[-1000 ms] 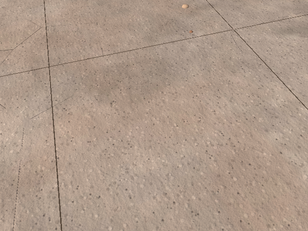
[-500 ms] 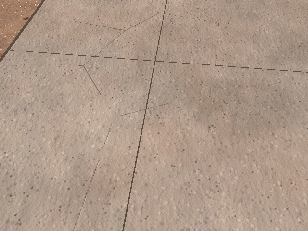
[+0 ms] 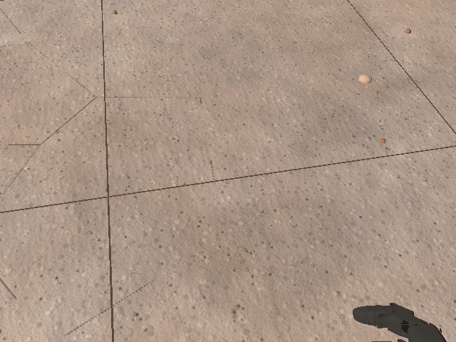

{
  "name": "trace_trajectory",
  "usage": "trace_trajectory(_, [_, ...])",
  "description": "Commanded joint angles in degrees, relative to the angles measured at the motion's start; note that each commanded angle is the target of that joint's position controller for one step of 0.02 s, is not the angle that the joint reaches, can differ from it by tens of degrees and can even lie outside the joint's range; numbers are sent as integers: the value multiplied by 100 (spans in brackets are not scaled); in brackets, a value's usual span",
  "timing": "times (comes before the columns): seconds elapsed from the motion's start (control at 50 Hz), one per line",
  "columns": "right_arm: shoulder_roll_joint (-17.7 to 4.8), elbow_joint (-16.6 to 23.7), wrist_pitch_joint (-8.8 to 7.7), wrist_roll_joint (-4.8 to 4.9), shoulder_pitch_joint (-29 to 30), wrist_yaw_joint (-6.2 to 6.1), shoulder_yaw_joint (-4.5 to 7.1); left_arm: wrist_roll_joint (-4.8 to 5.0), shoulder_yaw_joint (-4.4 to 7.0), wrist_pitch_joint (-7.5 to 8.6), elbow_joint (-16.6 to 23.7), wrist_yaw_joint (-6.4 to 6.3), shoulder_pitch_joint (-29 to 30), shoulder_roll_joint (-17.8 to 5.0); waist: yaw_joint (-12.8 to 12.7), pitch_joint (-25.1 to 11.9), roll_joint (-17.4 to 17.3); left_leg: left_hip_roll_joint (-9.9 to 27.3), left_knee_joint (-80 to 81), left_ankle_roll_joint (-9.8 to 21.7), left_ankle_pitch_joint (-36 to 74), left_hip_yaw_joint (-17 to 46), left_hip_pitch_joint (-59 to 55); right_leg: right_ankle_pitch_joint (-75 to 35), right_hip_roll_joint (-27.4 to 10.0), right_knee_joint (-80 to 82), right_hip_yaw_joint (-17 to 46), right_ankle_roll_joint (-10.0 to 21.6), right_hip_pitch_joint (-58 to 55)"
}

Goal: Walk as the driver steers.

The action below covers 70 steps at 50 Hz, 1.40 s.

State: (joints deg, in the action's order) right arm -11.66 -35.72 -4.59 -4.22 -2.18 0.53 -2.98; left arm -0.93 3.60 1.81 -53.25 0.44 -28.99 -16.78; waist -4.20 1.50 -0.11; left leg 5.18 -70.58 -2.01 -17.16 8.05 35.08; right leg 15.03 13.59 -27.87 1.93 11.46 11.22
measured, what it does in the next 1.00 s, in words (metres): walks ahead: left foot, then right foot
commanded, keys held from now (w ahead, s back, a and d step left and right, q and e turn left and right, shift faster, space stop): w+e+shift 0.26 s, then q+shift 0.74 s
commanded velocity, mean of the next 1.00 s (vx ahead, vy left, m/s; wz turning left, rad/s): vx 0.49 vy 0.00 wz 0.06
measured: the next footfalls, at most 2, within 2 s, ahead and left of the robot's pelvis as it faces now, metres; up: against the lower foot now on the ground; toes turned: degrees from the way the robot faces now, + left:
left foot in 0.22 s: +0.44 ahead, +0.19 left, +0.00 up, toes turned -16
right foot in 0.58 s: +0.64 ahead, -0.11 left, +0.00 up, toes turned -9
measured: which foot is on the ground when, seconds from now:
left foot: up 0.00-0.20, down 0.22-0.58, up 0.60-0.94, down 0.96-1.00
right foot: down 0.00-0.22, up 0.24-0.56, down 0.58-0.96, up 0.98-1.00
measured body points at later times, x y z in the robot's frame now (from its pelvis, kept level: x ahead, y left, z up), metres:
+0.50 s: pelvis +0.43 +0.06 +0.01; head +0.48 +0.04 +0.46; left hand +0.76 +0.19 -0.04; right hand +0.28 -0.21 -0.10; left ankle +0.40 +0.20 -0.73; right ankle +0.53 -0.09 -0.69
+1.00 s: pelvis +0.60 +0.05 +0.00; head +0.63 +0.08 +0.44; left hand +0.73 +0.36 -0.11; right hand +0.79 -0.22 -0.07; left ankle +0.64 +0.16 -0.73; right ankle +0.60 -0.10 -0.71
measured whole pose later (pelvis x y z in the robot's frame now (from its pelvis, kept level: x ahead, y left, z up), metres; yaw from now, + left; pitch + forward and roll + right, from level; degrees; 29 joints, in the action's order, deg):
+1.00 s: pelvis +0.60 +0.05 +0.00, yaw +8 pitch +1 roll -3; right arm -19.6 -34.4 3.1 0.1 -11.3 0.0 5.5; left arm 0.2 5.0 0.4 -44.1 -0.8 -4.4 -18.3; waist 0.1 2.7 0.5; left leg 1.9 -38.2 2.3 -15.6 -1.3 24.8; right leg 24.4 -7.2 -43.5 -10.4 -3.6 18.9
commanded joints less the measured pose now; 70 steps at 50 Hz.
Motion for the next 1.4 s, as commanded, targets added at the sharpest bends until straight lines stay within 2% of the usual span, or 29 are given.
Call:
trace_trajectory(0.02, [-822,477,104,105,306,35,149,38,219,331,649,-16,610,-902,396,693,-332,167,1722,-253,971,-614,-483,-165,-1348,2153,2133,790,1682])
trace_trajectory(0.14, [-776,739,23,285,920,30,152,110,384,286,617,46,231,-1073,-233,134,319,-372,4019,-59,2196,-772,-1157,-2358,-1347,1340,2085,135,-17])
trace_trajectory(0.18, [-1175,509,-32,281,137,-62,335,62,434,291,687,9,407,-1277,164,-452,349,-649,4226,57,1455,-715,-2159,-3741,-1371,256,2131,-123,-466])
trace_trajectory(0.2, [-1433,268,-69,297,-885,-132,472,37,470,309,746,30,691,-1479,809,-1033,281,-617,4190,135,1025,-720,-3265,-4004,-1230,-922,1986,-253,-291])
trace_trajectory(0.22, [-1790,-15,-100,225,-2256,-247,651,14,420,383,881,39,1051,-1285,1517,-1689,171,-16,3825,273,144,-266,-4785,-3254,-1024,-2513,1783,-342,596])
trace_trajectory(0.24, [-2215,-205,-111,-9,-3196,-332,786,72,151,444,1174,1,1125,-236,1587,-2315,-1320,1648,4272,406,-2037,1702,-6152,1068,-552,-4441,1190,-345,2101])
trace_trajectory(0.26, [-2482,-138,-53,-9,-2418,-256,883,291,0,400,1505,21,515,-162,793,-2766,-2837,2456,5645,980,-3020,4818,-6190,1345,-577,-5479,738,-412,3243])
trace_trajectory(0.28, [-1687,22,-23,25,-1708,-204,777,53,41,279,1210,-29,977,-623,834,-1569,-1364,1964,5727,1061,-2846,3945,-5226,644,-1066,-5529,555,-424,3531])
trace_trajectory(0.32, [-988,-244,-49,18,-1538,-107,604,-130,33,217,1205,75,1553,-539,728,-539,-201,1273,5230,1070,1425,1717,-3878,241,-1299,-4893,400,-649,3104])
trace_trajectory(0.38, [-772,-977,-261,263,-2338,5,501,-215,-106,140,1455,116,1759,-98,577,-357,-712,975,5012,1106,5032,744,-3644,969,-1107,-4009,620,-869,3073])
trace_trajectory(0.4, [-871,-775,-302,647,-1517,-12,579,300,-148,243,1602,92,1780,-81,203,-312,-931,783,5112,1189,4796,574,-3561,807,-1453,-3367,490,-924,3049])
trace_trajectory(0.44, [-1269,-715,-225,758,-1228,-111,682,140,-273,411,1770,157,2468,-142,294,-249,-450,525,5397,1233,4699,225,-2576,-110,-1345,-1558,-9,-1112,2082])
trace_trajectory(0.5, [-1905,-750,-201,654,-1472,-175,915,90,-241,445,1755,238,2555,-373,189,-455,-619,410,5558,1023,3744,284,-1968,-1988,-1054,-380,83,-1125,274])
trace_trajectory(0.56, [-1665,-694,-196,683,-1545,-162,890,-129,-42,333,1579,4,2025,-830,-205,-654,-445,-84,4262,471,3618,148,-1758,-2962,-1244,144,237,-801,-986])
trace_trajectory(0.58, [-1382,-537,-166,614,-1576,-150,799,-250,34,295,1561,-106,1563,-1116,-377,-1131,-1,-479,2922,199,2114,19,-1060,-4804,-2074,-123,799,-516,-2024])
trace_trajectory(0.6, [-713,-567,-87,619,-2620,-152,591,-444,19,167,1685,-157,1389,-1273,-30,-2356,1439,-921,644,-88,-2233,-262,-115,-7152,-4109,-496,2342,504,-3160])
trace_trajectory(0.62, [-1177,-679,28,679,-3043,-144,672,-221,-26,57,1751,-108,1462,-935,-17,-2950,1319,-667,-201,-150,-2467,36,-57,-6727,-4147,-454,2583,761,-3068])
trace_trajectory(0.66, [-1406,-581,253,666,-2529,-250,808,90,-70,-12,1758,-86,2074,-557,214,-1820,657,-280,-398,-327,-1839,-317,621,-5117,-3538,-80,1673,526,-2103])
trace_trajectory(0.72, [-1140,-426,613,598,-2436,-383,854,-9,-42,-19,1727,-107,2839,-433,723,-848,801,26,-158,-514,-1231,-546,-19,-3516,-3232,828,876,332,-93])
trace_trajectory(0.78, [-897,-123,706,545,-2050,-342,829,-25,75,39,1647,-187,3076,-531,782,-766,731,166,833,-391,-432,-664,-460,-3049,-3164,1105,140,245,374])
trace_trajectory(0.94, [-1163,230,825,510,-1487,30,987,295,265,-10,1316,-157,2881,-736,754,-702,473,-259,3537,392,850,-1245,-1966,-1360,-3138,139,-950,-602,220])
trace_trajectory(0.96, [-1353,185,817,448,-1670,-29,1084,279,247,-37,1175,-114,2577,-576,787,-625,-11,-332,3975,617,1378,-1004,-2409,-714,-2846,-615,-1157,-916,518])
trace_trajectory(0.98, [-2162,290,775,424,-1862,-142,1291,68,213,-94,1242,-78,2343,-415,687,-366,-1856,884,4657,1216,3938,909,-3079,1366,-2077,-2569,-1654,-1493,1885])
trace_trajectory(1.0, [-2424,552,631,260,-1664,-108,1252,-75,172,-124,1536,-114,2589,-401,593,-769,-2183,1534,4854,2252,3833,2544,-3338,2525,-1343,-3980,-525,-1677,2989])
trace_trajectory(1.02, [-2247,577,510,257,-1667,-21,1241,7,226,-130,1585,-153,2905,-641,869,-1069,-1370,1431,5083,2255,2983,2336,-3368,2172,-1342,-4429,100,-1537,3175])
trace_trajectory(1.06, [-1907,603,453,478,-1180,-85,1154,66,266,-103,1513,-251,2862,-691,545,-822,-621,897,5051,1637,2028,1725,-3099,1184,-1508,-4044,369,-1335,3202])
trace_trajectory(1.18, [-1731,866,640,496,-821,-336,1104,99,187,-56,1355,-195,2733,-459,415,-1065,-580,373,4858,1400,2148,1549,-2696,383,-1084,-2351,488,-1553,2304])
trace_trajectory(1.3, [-1694,960,734,480,-647,-307,1109,132,199,-45,1270,-90,2566,-568,495,-994,-951,229,4775,1302,1448,2067,-2340,242,-995,-1275,584,-1532,1542])
trace_trajectory(1.4, [-902,723,694,361,-832,-202,732,-55,68,34,1263,58,2288,-359,490,-1005,-577,-118,4204,842,1053,1533,-1901,-1214,-1608,488,577,-1094,-84])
